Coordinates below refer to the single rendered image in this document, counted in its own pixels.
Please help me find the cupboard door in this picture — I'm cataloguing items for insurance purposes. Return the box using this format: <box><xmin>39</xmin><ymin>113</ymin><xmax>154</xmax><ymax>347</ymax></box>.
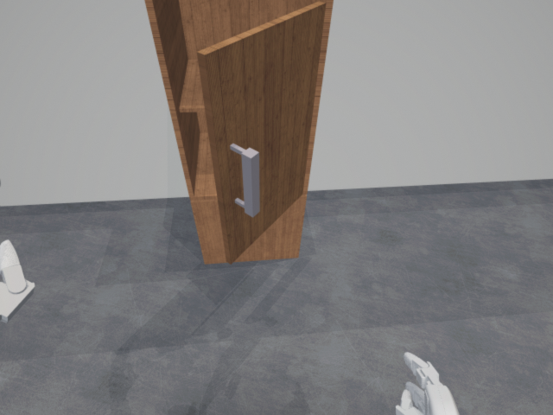
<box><xmin>197</xmin><ymin>1</ymin><xmax>326</xmax><ymax>265</ymax></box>

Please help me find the right robot hand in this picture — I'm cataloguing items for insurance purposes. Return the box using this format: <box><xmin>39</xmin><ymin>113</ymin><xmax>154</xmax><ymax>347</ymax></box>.
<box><xmin>396</xmin><ymin>352</ymin><xmax>460</xmax><ymax>415</ymax></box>

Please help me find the handle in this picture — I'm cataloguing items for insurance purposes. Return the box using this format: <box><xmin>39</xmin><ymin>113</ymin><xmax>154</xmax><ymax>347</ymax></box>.
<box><xmin>230</xmin><ymin>144</ymin><xmax>260</xmax><ymax>218</ymax></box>

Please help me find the left robot hand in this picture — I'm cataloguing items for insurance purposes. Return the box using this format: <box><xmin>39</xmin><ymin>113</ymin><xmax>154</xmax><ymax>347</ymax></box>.
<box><xmin>0</xmin><ymin>181</ymin><xmax>35</xmax><ymax>323</ymax></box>

